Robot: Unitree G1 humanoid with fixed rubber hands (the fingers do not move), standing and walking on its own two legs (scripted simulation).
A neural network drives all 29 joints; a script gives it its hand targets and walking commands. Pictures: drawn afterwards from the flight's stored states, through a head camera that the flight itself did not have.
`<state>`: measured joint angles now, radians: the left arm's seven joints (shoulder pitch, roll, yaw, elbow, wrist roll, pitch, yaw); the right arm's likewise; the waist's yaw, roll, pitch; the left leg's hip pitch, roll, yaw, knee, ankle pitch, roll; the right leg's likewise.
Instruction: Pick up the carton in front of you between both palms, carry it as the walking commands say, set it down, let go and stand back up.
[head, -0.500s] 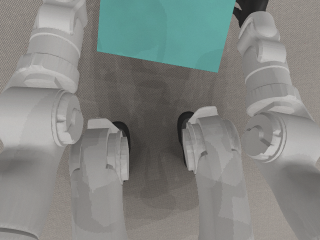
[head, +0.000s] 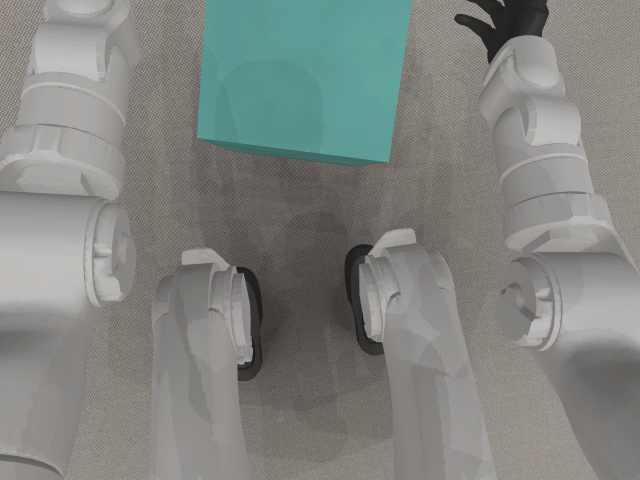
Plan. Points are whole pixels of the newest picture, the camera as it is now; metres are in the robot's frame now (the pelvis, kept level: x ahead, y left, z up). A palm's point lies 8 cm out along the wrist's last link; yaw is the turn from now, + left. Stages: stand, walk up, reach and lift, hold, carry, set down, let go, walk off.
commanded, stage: set down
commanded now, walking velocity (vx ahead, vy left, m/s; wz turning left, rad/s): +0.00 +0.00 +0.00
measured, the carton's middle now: (301, 81) +0.52 -0.01 -0.29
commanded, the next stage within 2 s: let go in 0.72 s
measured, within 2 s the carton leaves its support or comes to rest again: neither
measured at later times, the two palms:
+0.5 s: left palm out of the picture +0.58 +0.17 +0.03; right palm out of the picture +0.51 -0.22 +0.03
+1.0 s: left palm out of the picture +0.51 +0.19 +0.14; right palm out of the picture +0.47 -0.21 +0.15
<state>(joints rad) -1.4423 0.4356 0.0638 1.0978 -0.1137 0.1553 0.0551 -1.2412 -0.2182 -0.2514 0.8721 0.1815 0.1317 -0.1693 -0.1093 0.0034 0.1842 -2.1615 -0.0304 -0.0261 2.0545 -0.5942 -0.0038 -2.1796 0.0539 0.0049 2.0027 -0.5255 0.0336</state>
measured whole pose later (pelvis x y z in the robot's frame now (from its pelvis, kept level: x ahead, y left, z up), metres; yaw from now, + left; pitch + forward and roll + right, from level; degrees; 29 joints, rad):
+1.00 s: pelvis +0.06 +0.00 +0.26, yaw +3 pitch +42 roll +0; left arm -0.83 0.20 0.26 0.74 0.13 0.17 0.05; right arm -0.68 -0.15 -0.30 0.64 -0.09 0.13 0.05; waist -0.07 0.01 -0.09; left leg -1.40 -0.06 -0.06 1.00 -0.33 -0.01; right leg -1.41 0.02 0.03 0.98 -0.30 0.01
